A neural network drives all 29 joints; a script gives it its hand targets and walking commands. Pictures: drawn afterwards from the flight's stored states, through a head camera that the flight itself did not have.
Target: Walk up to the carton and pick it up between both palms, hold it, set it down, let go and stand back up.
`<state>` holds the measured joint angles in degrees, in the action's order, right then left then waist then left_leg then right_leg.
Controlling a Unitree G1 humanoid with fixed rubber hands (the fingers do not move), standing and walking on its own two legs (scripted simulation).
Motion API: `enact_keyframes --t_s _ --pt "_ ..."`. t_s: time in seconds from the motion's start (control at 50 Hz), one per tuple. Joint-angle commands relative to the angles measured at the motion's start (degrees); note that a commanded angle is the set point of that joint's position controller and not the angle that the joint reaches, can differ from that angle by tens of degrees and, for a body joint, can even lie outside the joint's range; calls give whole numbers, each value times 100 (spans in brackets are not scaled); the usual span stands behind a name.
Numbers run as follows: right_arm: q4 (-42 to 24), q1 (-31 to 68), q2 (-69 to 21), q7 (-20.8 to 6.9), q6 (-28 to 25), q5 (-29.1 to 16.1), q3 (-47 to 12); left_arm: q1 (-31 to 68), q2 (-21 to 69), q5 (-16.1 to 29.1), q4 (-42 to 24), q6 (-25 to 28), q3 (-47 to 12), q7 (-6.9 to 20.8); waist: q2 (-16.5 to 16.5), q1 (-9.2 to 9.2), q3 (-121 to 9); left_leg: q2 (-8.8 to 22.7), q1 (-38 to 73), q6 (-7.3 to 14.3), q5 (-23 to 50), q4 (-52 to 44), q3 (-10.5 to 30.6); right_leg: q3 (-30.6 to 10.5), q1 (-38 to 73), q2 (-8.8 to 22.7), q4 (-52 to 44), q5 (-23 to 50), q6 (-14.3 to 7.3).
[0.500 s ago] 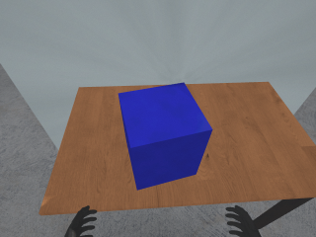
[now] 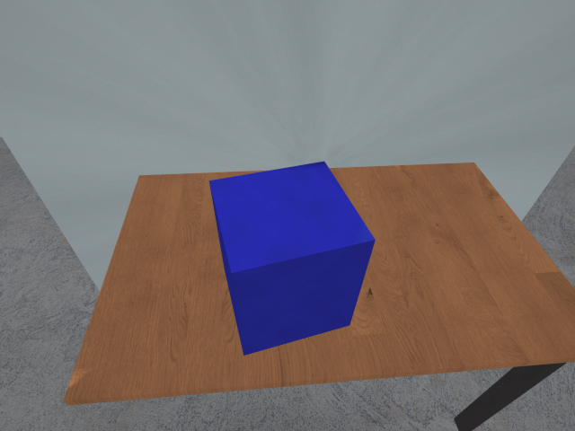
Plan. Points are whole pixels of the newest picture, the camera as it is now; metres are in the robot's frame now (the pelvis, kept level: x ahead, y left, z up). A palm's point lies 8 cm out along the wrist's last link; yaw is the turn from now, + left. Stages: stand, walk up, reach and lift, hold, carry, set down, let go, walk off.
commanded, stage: stand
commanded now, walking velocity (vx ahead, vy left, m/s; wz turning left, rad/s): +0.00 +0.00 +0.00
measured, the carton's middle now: (284, 257) +0.43 +0.01 -0.03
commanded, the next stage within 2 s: none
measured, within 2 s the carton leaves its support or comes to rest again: neither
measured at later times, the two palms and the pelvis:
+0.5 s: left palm out of the picture +0.03 +0.29 -0.12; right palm out of the picture +0.00 -0.29 -0.12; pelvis -0.03 +0.00 +0.00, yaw -1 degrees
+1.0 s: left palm out of the picture +0.04 +0.30 -0.12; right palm out of the picture +0.04 -0.28 -0.11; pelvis -0.02 +0.01 +0.00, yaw -1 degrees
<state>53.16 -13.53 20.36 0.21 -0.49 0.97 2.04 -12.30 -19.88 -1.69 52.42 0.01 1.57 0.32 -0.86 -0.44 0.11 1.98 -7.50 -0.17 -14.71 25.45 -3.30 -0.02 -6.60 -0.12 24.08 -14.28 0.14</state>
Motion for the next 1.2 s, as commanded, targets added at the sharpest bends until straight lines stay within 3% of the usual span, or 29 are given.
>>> enact_keyframes --t_s 0.0,0.28,0.56,0.7,0.92,1.18 --pt "-347 356 1047 30 -151 -14 118 490 -1057 41 -234 228 171 -46 187 -5 -70 561 -27 228 1111 -527 488 -515 -112 593 -434 1133 -230" --pt "165 292 1101 16 -128 -18 -24 569 -1181 87 483 212 96 -40 -111 1 272 519 -201 258 -27 -786 522 -725 -501 590 -848 -136 -209" --pt "397 327 1161 32 -143 -23 -56 568 -1160 90 724 195 48 -38 150 7 211 608 -361 261 -343 -988 658 -685 -393 558 -734 -1 -176" --pt "426 403 1134 45 -154 -29 -66 542 -1172 104 755 195 36 -45 254 16 112 637 -248 256 -34 -963 664 -687 -324 594 -728 303 -179" --pt "505 540 1160 57 -143 -65 -63 599 -1153 85 788 207 22 -60 111 1 22 645 -50 246 497 -949 620 -612 -254 629 -742 696 -139" --pt "592 636 1150 56 -131 -58 -14 685 -1183 99 810 210 36 -96 164 -28 -66 658 171 208 991 -916 568 -577 -143 681 -756 1073 -124"
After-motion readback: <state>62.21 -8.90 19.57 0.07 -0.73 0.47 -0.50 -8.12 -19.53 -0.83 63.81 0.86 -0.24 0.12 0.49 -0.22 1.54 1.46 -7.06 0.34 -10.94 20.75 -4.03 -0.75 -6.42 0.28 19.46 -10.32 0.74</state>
